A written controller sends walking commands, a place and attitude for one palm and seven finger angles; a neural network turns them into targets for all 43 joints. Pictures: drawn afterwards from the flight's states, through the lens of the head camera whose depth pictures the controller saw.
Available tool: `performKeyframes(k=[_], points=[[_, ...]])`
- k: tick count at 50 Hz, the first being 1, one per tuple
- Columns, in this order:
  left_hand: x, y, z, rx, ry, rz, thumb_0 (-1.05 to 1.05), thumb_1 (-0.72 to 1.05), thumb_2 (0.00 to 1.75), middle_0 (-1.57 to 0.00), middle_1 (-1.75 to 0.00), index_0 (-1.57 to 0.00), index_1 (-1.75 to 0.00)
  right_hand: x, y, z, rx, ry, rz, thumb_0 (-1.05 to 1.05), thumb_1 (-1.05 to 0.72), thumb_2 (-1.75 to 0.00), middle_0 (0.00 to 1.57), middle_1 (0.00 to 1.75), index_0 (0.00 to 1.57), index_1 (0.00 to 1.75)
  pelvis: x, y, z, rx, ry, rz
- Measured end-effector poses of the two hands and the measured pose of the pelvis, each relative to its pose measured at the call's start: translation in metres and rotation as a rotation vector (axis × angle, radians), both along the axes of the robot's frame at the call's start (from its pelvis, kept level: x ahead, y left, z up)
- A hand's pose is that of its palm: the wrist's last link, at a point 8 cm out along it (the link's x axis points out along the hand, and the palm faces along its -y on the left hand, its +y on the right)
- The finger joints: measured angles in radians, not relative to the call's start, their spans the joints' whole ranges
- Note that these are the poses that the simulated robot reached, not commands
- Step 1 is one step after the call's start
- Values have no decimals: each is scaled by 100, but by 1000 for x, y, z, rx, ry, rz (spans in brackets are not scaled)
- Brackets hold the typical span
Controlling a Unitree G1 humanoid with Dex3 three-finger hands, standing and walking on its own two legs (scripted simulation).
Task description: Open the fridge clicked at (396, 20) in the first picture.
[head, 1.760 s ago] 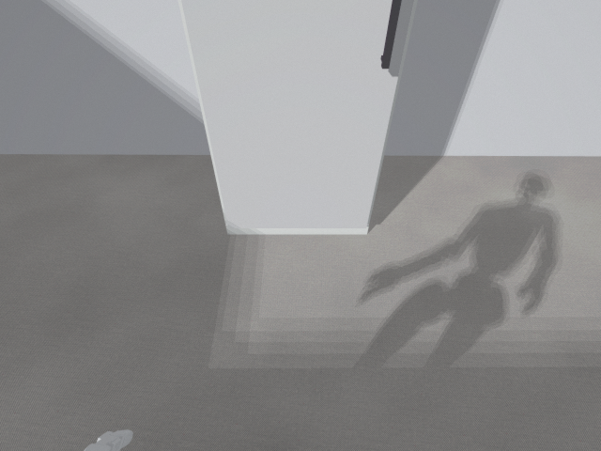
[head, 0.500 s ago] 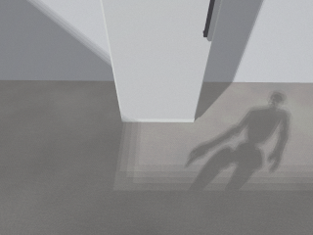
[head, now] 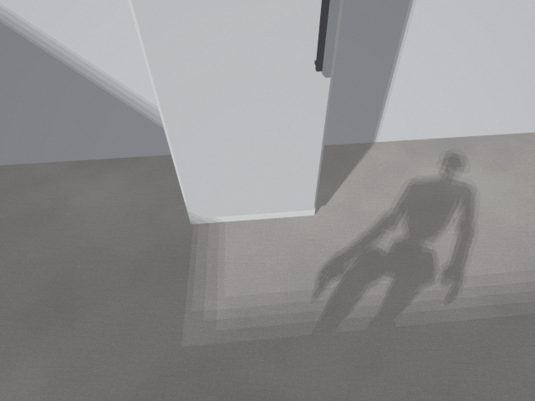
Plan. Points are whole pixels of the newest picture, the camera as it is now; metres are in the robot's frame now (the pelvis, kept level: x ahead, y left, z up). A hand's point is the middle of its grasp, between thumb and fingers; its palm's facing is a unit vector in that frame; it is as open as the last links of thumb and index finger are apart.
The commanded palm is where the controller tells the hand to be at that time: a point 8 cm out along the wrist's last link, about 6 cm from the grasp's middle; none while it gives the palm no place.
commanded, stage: walk to a spot facing it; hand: right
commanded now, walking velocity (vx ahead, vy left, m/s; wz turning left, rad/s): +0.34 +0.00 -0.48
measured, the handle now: (322, 20) +1.08 -0.11 +0.17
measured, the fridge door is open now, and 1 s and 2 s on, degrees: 0 0 0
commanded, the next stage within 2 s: turn to face it in 0.46 s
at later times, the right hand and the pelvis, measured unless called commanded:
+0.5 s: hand (417, 388) +0.21 -0.25 -0.17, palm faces +0.14 +0.98 -0.14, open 7.4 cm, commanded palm none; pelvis +0.17 -0.07 +0.00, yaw -7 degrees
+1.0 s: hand (397, 312) +0.36 -0.25 -0.18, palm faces +0.10 +0.97 -0.20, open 7.3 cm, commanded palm none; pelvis +0.34 -0.06 -0.01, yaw +0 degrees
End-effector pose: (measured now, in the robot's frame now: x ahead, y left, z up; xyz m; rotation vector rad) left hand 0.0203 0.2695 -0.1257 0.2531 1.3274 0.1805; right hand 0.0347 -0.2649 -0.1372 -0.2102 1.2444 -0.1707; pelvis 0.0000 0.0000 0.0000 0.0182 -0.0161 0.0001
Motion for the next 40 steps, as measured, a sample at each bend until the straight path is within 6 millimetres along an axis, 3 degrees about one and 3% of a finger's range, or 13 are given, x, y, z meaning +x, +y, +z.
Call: performKeyframes(k=[7, 11, 16, 21, 26, 30, 34, 40], points=[[29, -49, -9, -11, 10, -40, 1, 90, 90, -20, -30, -20, -30, -33, -18, -33, 81, 128, -115, 1, -90, -90, 20, 30, 21, 30, 35, -37, -17, 7, -2, -84], [31, -79, -9, -27, 30, -4, 1, 90, 90, -20, -30, -20, -30, -20, -30, -29, 91, 181, -121, 1, -91, -90, 20, 30, 20, 30, 58, -54, -12, -1, 4, -86], [33, -113, 0, -72, 124, 3, 1, 90, 90, -20, -30, -20, -30, 35, -39, -13, 102, 94, -142, 1, -91, -90, 20, 30, 20, 30, 93, -66, 2, -1, 14, -123], [51, -136, -1, -110, 180, 27, 1, 90, 90, -21, -30, -20, -30, 101, -41, -8, 107, 21, -149, 1, -91, -90, 20, 30, 20, 30, 133, -72, 5, -5, 10, -133], [82, -144, -9, -130, 209, 61, 1, 90, 90, -21, -30, -20, -30, 179, -34, -11, 115, -22, -118, 1, -91, -90, 20, 30, 20, 30, 180, -71, -2, -16, 3, -123], [113, -140, -22, -138, 251, 84, 0, 90, 90, -21, -30, -20, -30, 250, -24, -16, 108, -70, -80, 1, -91, -90, 20, 30, 20, 30, 224, -65, -14, -18, -1, -118], [159, -122, -41, -134, 287, 82, 1, 90, 90, -21, -30, -20, -30, 302, -16, -24, 81, -136, -86, 1, -91, -90, 20, 30, 20, 30, 271, -56, -29, -15, -13, -111], [278, -98, -34, -92, 95, 23, 1, 90, 90, -20, -30, -20, -30, 309, -18, -14, 43, -62, -132, 0, -93, -90, 20, 30, 20, 30, 305, -49, -15, -11, -14, -89]])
